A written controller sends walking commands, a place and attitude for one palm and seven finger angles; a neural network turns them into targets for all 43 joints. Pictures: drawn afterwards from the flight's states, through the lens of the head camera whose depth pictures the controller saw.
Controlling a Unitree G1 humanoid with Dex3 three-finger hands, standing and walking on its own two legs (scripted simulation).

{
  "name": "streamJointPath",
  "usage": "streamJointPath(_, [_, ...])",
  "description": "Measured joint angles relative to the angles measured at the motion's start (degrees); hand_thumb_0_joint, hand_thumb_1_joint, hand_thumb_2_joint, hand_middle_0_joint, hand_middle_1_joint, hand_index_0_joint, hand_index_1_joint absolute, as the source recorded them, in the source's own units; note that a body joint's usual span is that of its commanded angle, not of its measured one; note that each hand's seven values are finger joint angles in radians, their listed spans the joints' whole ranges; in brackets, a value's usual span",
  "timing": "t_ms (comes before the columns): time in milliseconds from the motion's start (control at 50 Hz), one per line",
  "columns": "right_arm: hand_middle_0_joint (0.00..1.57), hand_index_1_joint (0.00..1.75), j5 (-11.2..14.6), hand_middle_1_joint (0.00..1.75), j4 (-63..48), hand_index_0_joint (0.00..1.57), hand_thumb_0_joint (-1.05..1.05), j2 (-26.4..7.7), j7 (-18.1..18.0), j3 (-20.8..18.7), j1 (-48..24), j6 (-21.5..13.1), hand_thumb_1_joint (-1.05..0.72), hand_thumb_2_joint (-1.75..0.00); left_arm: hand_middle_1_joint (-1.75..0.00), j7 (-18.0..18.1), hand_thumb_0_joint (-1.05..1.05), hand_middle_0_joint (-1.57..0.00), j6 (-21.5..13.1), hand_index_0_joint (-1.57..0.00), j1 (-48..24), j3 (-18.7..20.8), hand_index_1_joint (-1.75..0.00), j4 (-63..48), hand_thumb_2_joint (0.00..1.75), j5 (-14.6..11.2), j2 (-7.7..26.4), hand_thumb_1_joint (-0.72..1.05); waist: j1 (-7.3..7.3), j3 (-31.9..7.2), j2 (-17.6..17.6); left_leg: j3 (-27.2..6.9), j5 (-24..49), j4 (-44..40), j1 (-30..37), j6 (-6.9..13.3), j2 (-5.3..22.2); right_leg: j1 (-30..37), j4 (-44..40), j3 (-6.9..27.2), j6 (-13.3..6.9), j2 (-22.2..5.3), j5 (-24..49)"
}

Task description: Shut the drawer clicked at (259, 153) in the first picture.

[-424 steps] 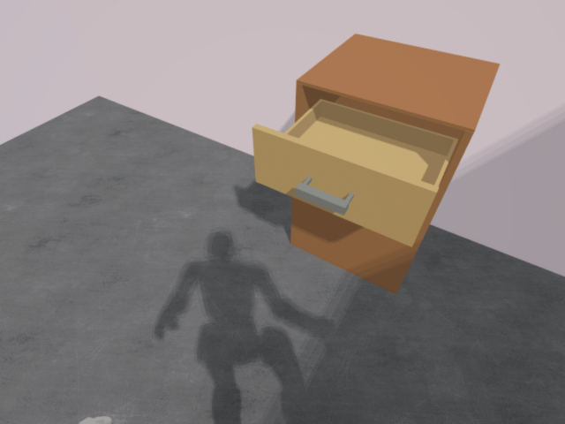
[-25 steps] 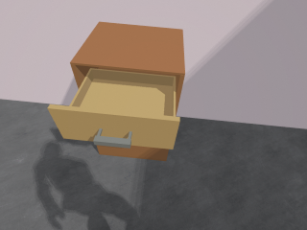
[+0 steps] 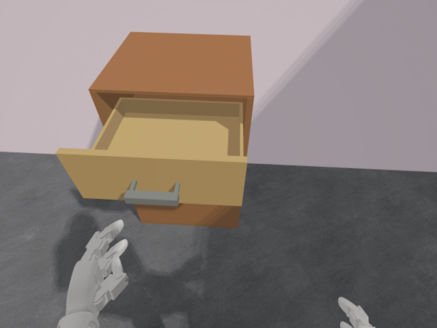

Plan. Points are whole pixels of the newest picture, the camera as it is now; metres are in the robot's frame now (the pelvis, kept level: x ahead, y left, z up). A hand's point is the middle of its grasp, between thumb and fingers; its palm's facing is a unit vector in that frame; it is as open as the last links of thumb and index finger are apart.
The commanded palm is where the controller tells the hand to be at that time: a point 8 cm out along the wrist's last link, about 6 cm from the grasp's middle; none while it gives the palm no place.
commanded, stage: raise the hand and make a fist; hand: left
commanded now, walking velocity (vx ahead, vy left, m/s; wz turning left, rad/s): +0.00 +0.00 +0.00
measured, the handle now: (154, 191) +0.45 +0.17 -0.06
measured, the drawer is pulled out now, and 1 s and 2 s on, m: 0.27 0.27 0.27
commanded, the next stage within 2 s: bring the fist close to the handle in 1.66 s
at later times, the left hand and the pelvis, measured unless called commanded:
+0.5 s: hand (139, 285) +0.21 +0.15 -0.01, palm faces -0.09 -0.99 -0.06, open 4.3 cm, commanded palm +0.18 +0.21 +0.00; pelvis -0.01 -0.05 -0.06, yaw +1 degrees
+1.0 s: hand (137, 264) +0.23 +0.15 +0.02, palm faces -0.07 -1.00 -0.03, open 3.1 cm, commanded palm +0.22 +0.20 +0.03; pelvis +0.01 -0.01 -0.04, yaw +0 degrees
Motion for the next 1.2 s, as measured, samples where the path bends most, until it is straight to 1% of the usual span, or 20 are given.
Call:
streamJointPath(60, [0.20, 0.30, -0.34, 0.30, -5.16, 0.20, 0.01, 0.00, 2.14, -1.69, -3.92, 0.46, -0.91, -0.90, -0.45, -9.58, 0.02, -0.33, -11.12, -0.33, -2.34, 1.00, -0.45, 0.23, 0.90, -1.09, -1.87, 0.94, 0.33, -2.44, -1.40, 0.37, -3.33, 8.41, -8.36, -0.66, 1.49, -8.74, 8.55, 0.64, -0.47, 1.08, -3.16])
streamJointPath(80, [0.20, 0.30, -0.27, 0.30, -7.01, 0.20, 0.01, 0.05, 2.67, -2.18, -5.02, 0.94, -0.91, -0.90, -0.47, -12.47, 0.02, -0.35, -13.45, -0.35, -2.18, 1.22, -0.47, 0.29, 0.90, -0.94, -2.03, 0.94, 0.50, -2.87, -1.88, 0.34, -4.40, 11.02, -10.69, -0.84, 1.90, -11.15, 11.24, 0.69, -0.78, 1.39, -4.29])
streamJointPath(100, [0.20, 0.30, -0.13, 0.30, -8.86, 0.20, 0.01, 0.12, 2.94, -2.57, -5.97, 1.60, -0.91, -0.90, -0.49, -14.75, 0.02, -0.37, -14.58, -0.37, -1.55, 1.43, -0.49, 0.06, 0.90, -0.83, -1.94, 0.93, 0.76, -3.15, -2.40, 0.30, -5.42, 13.37, -12.71, -1.24, 2.26, -13.27, 13.74, 0.73, -1.08, 1.64, -5.33])
streamJointPath(120, [0.20, 0.30, 0.06, 0.30, -10.66, 0.20, 0.01, 0.14, 2.96, -2.84, -6.79, 2.42, -0.91, -0.90, -0.51, -16.33, 0.01, -0.39, -14.57, -0.39, -0.55, 1.59, -0.51, -0.44, 0.90, -1.01, -1.71, 0.93, 1.10, -3.22, -2.84, 0.15, -6.09, 15.41, -14.37, -1.86, 2.55, -14.99, 15.97, 0.66, -1.50, 1.85, -6.37])
streamJointPath(160, [0.20, 0.30, 0.43, 0.30, -13.60, 0.20, 0.01, 0.19, 2.49, -3.19, -8.04, 4.09, -0.91, -0.90, -0.55, -17.53, 0.01, -0.43, -12.56, -0.43, 2.19, 2.16, -0.55, -1.89, 0.90, -1.78, -1.05, 0.92, 1.98, -3.04, -3.29, -0.44, -7.74, 18.79, -16.85, -2.22, 2.98, -17.32, 19.33, 0.17, -2.10, 2.21, -8.07])
streamJointPath(220, [0.20, 0.30, 0.62, 0.30, -15.93, 0.20, 0.01, 0.53, 1.18, -3.23, -8.84, 5.65, -0.90, -0.90, -0.61, -16.09, 0.01, -0.50, -9.98, -0.50, 6.77, 4.19, -0.61, -4.83, 0.90, -2.87, 0.14, 0.91, 3.51, -2.74, -2.87, -2.16, -9.16, 22.02, -19.26, -3.08, 3.56, -18.92, 21.93, -1.42, -3.17, 2.78, -9.64])
streamJointPath(280, [0.19, 0.30, 0.34, 0.30, -15.78, 0.20, 0.01, 0.98, -0.15, -2.22, -8.65, 5.70, -0.90, -0.90, -0.68, -15.27, 0.02, -0.56, -11.51, -0.55, 8.86, 6.95, -0.68, -7.79, 0.90, -4.02, 1.91, 0.90, 4.80, -2.92, -1.91, -4.28, -9.82, 24.18, -21.68, -3.64, 3.88, -20.22, 23.19, -3.44, -3.90, 3.24, -10.51])
streamJointPath(340, [0.20, 0.30, 0.45, 0.30, -13.64, 0.20, 0.01, 1.14, -1.06, -0.37, -8.49, 4.59, -0.90, -0.90, -0.74, -18.13, 0.02, -0.61, -14.18, -0.61, 6.11, 8.77, -0.74, -8.53, 0.90, -6.23, 3.40, 0.90, 5.49, -2.66, -0.47, -6.21, -10.11, 26.01, -24.16, -3.84, 4.06, -21.67, 24.11, -5.26, -4.56, 3.61, -10.90])
streamJointPath(360, [0.20, 0.30, 0.59, 0.30, -12.75, 0.20, 0.01, 1.22, -1.28, 0.31, -8.44, 4.27, -0.90, -0.90, -0.77, -19.66, 0.02, -0.63, -14.26, -0.63, 4.41, 8.97, -0.76, -8.28, 0.90, -6.99, 3.81, 0.90, 5.54, -2.41, 0.01, -6.63, -10.13, 26.41, -24.75, -3.82, 4.11, -22.06, 24.31, -5.66, -4.71, 3.72, -10.93])
streamJointPath(400, [0.20, 0.30, 0.94, 0.30, -11.03, 0.20, 0.01, 1.59, -1.68, 1.50, -8.03, 3.99, -0.90, -0.90, -0.81, -22.87, 0.02, -0.67, -12.63, -0.67, 0.66, 9.13, -0.81, -7.19, 0.90, -8.05, 4.65, 0.90, 5.33, -2.10, 0.71, -7.00, -10.01, 26.62, -25.47, -3.76, 4.18, -22.64, 24.40, -5.99, -4.88, 3.84, -10.83])
streamJointPath(440, [0.20, 0.30, 1.30, 0.30, -9.64, 0.20, 0.01, 2.16, -1.94, 2.23, -7.22, 4.24, -0.90, -0.90, -0.85, -25.26, 0.02, -0.71, -9.29, -0.71, -2.58, 9.35, -0.85, -5.63, 0.90, -8.67, 5.37, 0.90, 4.68, -1.85, 1.18, -6.81, -9.69, 25.94, -25.21, -3.81, 4.23, -22.58, 23.91, -5.81, -4.85, 3.88, -10.54])
streamJointPath(480, [0.20, 0.30, 1.51, 0.30, -8.81, 0.20, 0.01, 2.72, -2.03, 2.40, -5.99, 4.95, -0.90, -0.90, -0.90, -26.19, 0.02, -0.75, -5.49, -0.75, -4.34, 10.06, -0.89, -4.30, 0.90, -9.21, 5.69, 0.90, 3.61, -1.65, 1.46, -6.16, -9.24, 24.43, -23.99, -3.96, 4.26, -21.79, 22.78, -5.18, -4.62, 3.87, -10.07])
streamJointPath(520, [0.20, 0.30, 1.58, 0.30, -8.39, 0.20, 0.01, 2.99, -2.15, 2.10, -4.42, 5.60, -0.90, -0.90, -0.94, -25.71, 0.02, -0.79, -2.90, -0.79, -4.68, 11.11, -0.94, -3.62, 0.90, -9.60, 5.60, 0.90, 2.51, -1.56, 1.48, -5.20, -8.71, 22.37, -22.19, -3.94, 4.21, -20.56, 21.22, -4.28, -4.27, 3.77, -9.50])
streamJointPath(560, [0.20, 0.30, 1.49, 0.30, -8.15, 0.20, 0.01, 2.77, -2.21, 1.43, -2.77, 6.04, -0.90, -0.90, -0.98, -24.49, 0.02, -0.83, -2.14, -0.83, -4.20, 12.18, -0.98, -3.36, 0.90, -9.77, 5.25, 0.90, 1.73, -1.58, 1.42, -4.23, -8.18, 20.30, -20.36, -3.82, 4.16, -19.26, 19.52, -3.34, -3.91, 3.71, -8.86])
streamJointPath(660, [0.20, 0.30, 1.41, 0.30, -7.82, 0.20, 0.01, 0.70, -2.10, -0.71, 0.04, 6.14, -0.90, -0.90, -1.09, -22.28, 0.02, -0.93, -4.91, -0.93, -1.97, 12.62, -1.09, -3.67, 0.90, -9.56, 4.18, 0.90, 0.82, -1.37, 1.02, -2.63, -7.33, 16.79, -17.51, -3.33, 3.73, -17.02, 16.33, -1.84, -3.06, 3.28, -7.66])
streamJointPath(760, [0.20, 0.30, 1.47, 0.30, -8.22, 0.20, 0.01, -1.08, -1.92, -2.16, 0.30, 5.49, -0.90, -0.90, -1.20, -21.35, 0.02, -1.03, -7.31, -1.03, 0.64, 9.96, -1.19, -5.46, 0.90, -8.70, 3.35, 0.90, 0.85, -1.03, 0.44, -1.96, -7.40, 16.07, -16.77, -2.36, 3.33, -16.09, 14.93, -1.21, -2.18, 2.90, -7.13])
streamJointPath(880, [0.20, 0.30, 1.02, 0.30, -10.46, 0.20, 0.01, -0.77, -1.51, -1.53, -1.65, 4.84, -0.90, -0.90, -1.33, -17.20, 0.02, -1.15, -7.78, -1.15, 1.11, 5.36, -1.33, -9.87, 0.90, -5.92, 2.42, 0.90, 1.19, -0.85, -0.11, -1.98, -8.02, 16.95, -16.75, -1.34, 2.78, -15.39, 14.71, -1.26, -1.30, 2.38, -7.19])
streamJointPath(940, [0.20, 0.30, 0.82, 0.30, -11.99, 0.20, 0.01, 0.20, -1.06, -0.34, -2.99, 5.43, -0.90, -0.90, -1.39, -15.16, 0.02, -1.21, -6.52, -1.21, 0.07, 3.58, -1.39, -11.61, 0.90, -4.43, 2.14, 0.90, 1.42, -0.97, -0.05, -2.07, -8.26, 17.21, -16.45, -0.97, 2.56, -14.76, 14.48, -1.35, -0.92, 2.17, -7.20])
streamJointPath(1040, [0.20, 0.30, 0.58, 0.30, -14.71, 0.20, 0.01, 2.03, -0.27, 2.05, -4.21, 7.15, -0.90, -0.90, -1.49, -12.72, 0.02, -1.31, -2.75, -1.30, -1.70, 1.37, -1.49, -13.36, 0.90, -2.63, 1.91, 0.90, 1.97, -1.21, 0.39, -2.01, -8.29, 16.69, -15.23, -0.50, 2.29, -13.24, 13.37, -1.32, -0.42, 1.95, -6.89])
streamJointPath(1200, [0.20, 0.30, 0.39, 0.30, -16.49, 0.20, 0.01, 2.85, 0.48, 4.38, -3.33, 8.85, -0.90, -0.90, -1.58, -10.35, 0.02, -1.38, 0.97, -1.38, -3.68, -0.64, -1.57, -14.82, 0.90, -1.16, 1.48, 0.90, 2.53, -1.26, 0.98, -1.93, -8.12, 15.52, -13.44, -0.17, 1.92, -11.27, 11.91, -1.29, -0.02, 1.65, -6.57])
